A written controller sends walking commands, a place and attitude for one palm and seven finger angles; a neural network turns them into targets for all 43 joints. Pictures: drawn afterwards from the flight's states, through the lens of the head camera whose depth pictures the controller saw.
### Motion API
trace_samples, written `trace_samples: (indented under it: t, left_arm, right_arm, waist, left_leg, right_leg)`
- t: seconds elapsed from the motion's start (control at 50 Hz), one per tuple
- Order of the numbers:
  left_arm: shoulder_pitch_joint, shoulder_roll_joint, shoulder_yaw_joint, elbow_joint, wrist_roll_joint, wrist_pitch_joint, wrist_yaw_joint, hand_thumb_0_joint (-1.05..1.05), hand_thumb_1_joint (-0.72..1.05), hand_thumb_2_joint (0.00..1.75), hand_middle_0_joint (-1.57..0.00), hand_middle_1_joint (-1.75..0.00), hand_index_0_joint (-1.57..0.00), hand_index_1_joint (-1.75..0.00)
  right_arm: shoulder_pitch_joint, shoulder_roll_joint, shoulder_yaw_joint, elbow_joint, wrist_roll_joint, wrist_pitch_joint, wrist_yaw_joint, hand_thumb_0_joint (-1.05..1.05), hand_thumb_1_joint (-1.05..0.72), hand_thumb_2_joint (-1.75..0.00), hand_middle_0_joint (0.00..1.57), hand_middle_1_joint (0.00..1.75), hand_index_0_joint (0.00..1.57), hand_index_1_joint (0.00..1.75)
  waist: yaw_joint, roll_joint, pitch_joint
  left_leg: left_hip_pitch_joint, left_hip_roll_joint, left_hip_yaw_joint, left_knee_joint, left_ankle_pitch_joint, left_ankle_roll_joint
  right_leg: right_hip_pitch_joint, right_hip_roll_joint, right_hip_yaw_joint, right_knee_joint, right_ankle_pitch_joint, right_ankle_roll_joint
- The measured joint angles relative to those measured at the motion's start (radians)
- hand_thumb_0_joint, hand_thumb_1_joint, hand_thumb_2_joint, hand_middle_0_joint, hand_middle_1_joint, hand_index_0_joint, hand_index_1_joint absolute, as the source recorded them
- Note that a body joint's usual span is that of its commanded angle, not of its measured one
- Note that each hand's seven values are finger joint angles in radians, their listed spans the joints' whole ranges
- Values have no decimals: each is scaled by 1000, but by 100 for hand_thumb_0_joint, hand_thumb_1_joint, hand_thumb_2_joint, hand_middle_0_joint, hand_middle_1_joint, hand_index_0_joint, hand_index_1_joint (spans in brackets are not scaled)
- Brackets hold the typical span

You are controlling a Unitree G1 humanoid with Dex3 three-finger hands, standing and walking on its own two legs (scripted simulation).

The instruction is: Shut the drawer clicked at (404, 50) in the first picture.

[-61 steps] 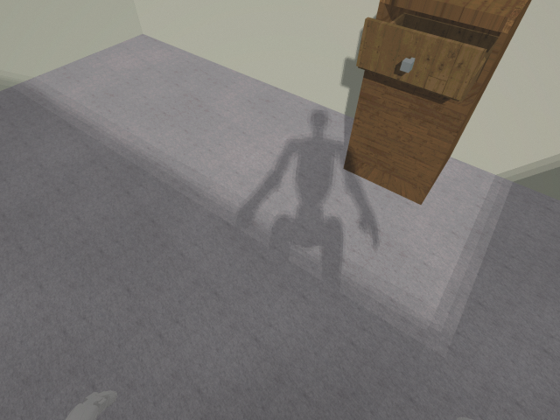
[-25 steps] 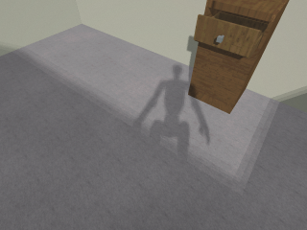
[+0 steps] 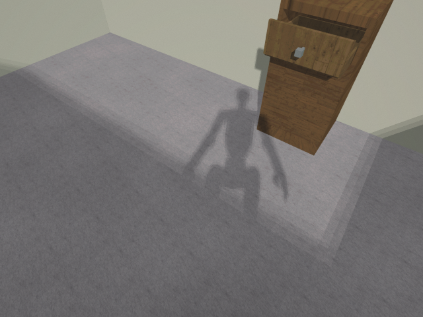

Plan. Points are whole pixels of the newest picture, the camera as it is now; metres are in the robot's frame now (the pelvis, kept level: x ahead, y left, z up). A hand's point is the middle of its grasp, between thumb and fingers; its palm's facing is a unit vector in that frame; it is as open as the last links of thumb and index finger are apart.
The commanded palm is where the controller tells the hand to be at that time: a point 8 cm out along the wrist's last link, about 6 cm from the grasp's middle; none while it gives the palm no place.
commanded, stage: look at it before walking up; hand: left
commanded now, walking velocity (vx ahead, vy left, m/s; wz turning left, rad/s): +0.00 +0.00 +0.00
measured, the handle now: (300, 51) +1.19 -0.34 -0.05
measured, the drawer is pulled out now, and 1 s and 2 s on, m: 0.16 0.16 0.16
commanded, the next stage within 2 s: walk to a spot facing it in 0.32 s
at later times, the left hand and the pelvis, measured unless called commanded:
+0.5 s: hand out of the picture +0.09 +0.24 -0.15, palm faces -0.03 -0.94 -0.34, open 7.4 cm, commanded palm none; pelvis +0.01 +0.00 +0.00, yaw +0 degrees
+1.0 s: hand (155, 277) +0.25 +0.15 -0.19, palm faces -0.17 -0.97 -0.16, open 7.4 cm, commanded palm none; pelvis +0.15 -0.01 -0.02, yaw -8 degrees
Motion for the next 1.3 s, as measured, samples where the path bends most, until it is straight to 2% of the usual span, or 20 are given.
trace_samples:
  t: [0.46,0.52,0.62,0.68,0.72,0.74,0.78,0.82,0.88,0.92,0.96,1.0,1.04,1.06,1.08,1.12,1.16,1.22,1.3]
  left_arm:
    - [-4,3,3,5,-1,-3,4,1,90,89,-20,-30,-20,-30]
    - [16,-12,4,3,2,5,9,1,90,89,-20,-30,-20,-30]
    - [102,-57,11,0,8,18,-8,0,90,89,-20,-30,-20,-30]
    - [158,-90,18,3,5,15,-14,0,90,89,-20,-30,-20,-30]
    - [193,-106,24,12,4,12,-15,0,90,89,-20,-30,-20,-30]
    - [210,-112,27,17,4,13,-16,0,90,89,-20,-30,-20,-30]
    - [230,-126,30,31,6,20,-15,1,91,89,-20,-30,-20,-30]
    - [226,-137,32,41,10,23,-16,1,91,89,-20,-30,-20,-30]
    - [180,-144,42,25,11,21,-22,1,91,89,-20,-30,-20,-30]
    - [132,-145,48,-1,10,18,-29,1,91,89,-20,-30,-20,-30]
    - [81,-148,52,-31,8,12,-34,1,91,89,-19,-30,-20,-30]
    - [36,-150,54,-60,7,-1,-35,1,91,89,-19,-30,-20,-30]
    - [8,-146,57,-84,10,-24,-32,1,91,89,-19,-30,-20,-30]
    - [3,-139,60,-93,14,-41,-28,1,91,89,-19,-30,-20,-30]
    - [-3,-138,64,-96,15,-57,-21,1,91,89,-19,-30,-20,-30]
    - [-3,-141,67,-91,5,-67,-10,0,91,89,-19,-30,-20,-30]
    - [16,-145,65,-78,3,-64,-2,0,91,89,-19,-30,-20,-30]
    - [60,-157,63,-47,8,-59,14,0,92,89,-19,-30,-20,-30]
    - [122,-160,59,-8,13,-55,14,0,93,89,-20,-30,-20,-30]
  right_arm:
    - [-20,-1,3,-2,1,0,-4,1,-91,-90,20,30,20,30]
    - [-7,12,4,-4,-6,7,-5,1,-91,-90,20,30,20,30]
    - [65,54,4,-7,-16,14,4,1,-91,-90,20,30,20,30]
    - [117,79,0,-6,-14,5,3,1,-91,-90,20,30,20,30]
    - [148,100,-2,-1,-12,-5,2,1,-91,-90,20,30,20,30]
    - [163,112,-3,0,-12,-12,0,1,-91,-90,20,30,20,30]
    - [194,132,-9,-2,-16,-33,-5,1,-91,-90,20,30,20,30]
    - [236,151,-13,-3,-16,-56,-17,0,-91,-90,20,30,20,30]
    - [302,176,-14,16,-19,-67,-27,0,-91,-90,20,30,20,30]
    - [340,189,-15,40,-20,-64,-30,0,-91,-90,20,30,20,30]
    - [370,197,-15,65,-19,-59,-30,0,-91,-90,20,30,20,30]
    - [391,200,-16,90,-16,-53,-28,0,-91,-90,20,30,20,30]
    - [410,203,-19,111,-10,-46,-25,1,-91,-90,20,30,20,30]
    - [417,208,-21,120,-5,-41,-21,1,-91,-90,20,30,20,30]
    - [410,209,-22,125,0,-34,-18,1,-91,-90,20,30,20,30]
    - [373,204,-30,115,6,-20,-16,1,-91,-90,20,30,20,30]
    - [319,197,-39,89,2,-16,-13,1,-91,-90,20,30,20,30]
    - [229,183,-49,22,-10,-18,-12,1,-91,-90,20,30,20,30]
    - [132,176,-58,-58,-14,-18,-2,1,-91,-90,20,30,20,30]
  waist:
    - [5,4,-3]
    - [9,6,-19]
    - [16,8,-56]
    - [15,10,-57]
    - [15,-5,-53]
    - [14,-19,-53]
    - [9,-31,-44]
    - [-11,-29,-27]
    - [-34,-18,5]
    - [-38,-10,28]
    - [-39,2,50]
    - [-39,17,70]
    - [-32,21,78]
    - [-25,13,77]
    - [-22,11,80]
    - [-27,13,83]
    - [-27,9,68]
    - [-30,10,38]
    - [-31,19,-2]
  left_leg:
    - [24,7,-1,-18,-7,-7]
    - [15,13,6,10,-28,-9]
    - [-12,27,23,115,-153,-4]
    - [-21,37,28,163,-160,2]
    - [-12,32,43,186,-190,6]
    - [-4,26,57,189,-209,9]
    - [25,23,86,178,-234,17]
    - [69,27,101,137,-233,17]
    - [138,37,104,60,-222,11]
    - [184,44,110,10,-217,1]
    - [226,53,119,-25,-222,-11]
    - [259,69,129,-25,-249,-26]
    - [263,87,139,57,-302,-32]
    - [230,95,140,171,-330,-27]
    - [165,102,116,348,-337,-17]
    - [16,94,52,690,-305,9]
    - [-122,97,42,868,-231,21]
    - [-287,119,48,880,-154,15]
    - [-406,150,61,711,-66,-11]
  right_leg:
    - [22,7,-2,-15,-8,-6]
    - [14,12,5,5,-22,-7]
    - [-2,27,22,62,-81,-16]
    - [-5,37,27,99,-118,-12]
    - [-8,33,41,136,-152,-7]
    - [-19,28,54,167,-175,-16]
    - [-80,21,32,330,-225,-29]
    - [-162,14,-7,516,-260,-32]
    - [-271,-14,-60,617,-254,-32]
    - [-323,-36,-85,572,-209,-32]
    - [-348,-50,-110,463,-151,-38]
    - [-342,-43,-132,356,-100,-53]
    - [-298,-25,-151,260,-34,-71]
    - [-275,-26,-155,235,27,-78]
    - [-279,-24,-159,275,28,-79]
    - [-245,-18,-171,310,-44,-76]
    - [-190,-9,-174,268,-74,-71]
    - [-112,3,-173,170,-56,-62]
    - [-25,13,-178,67,-52,-50]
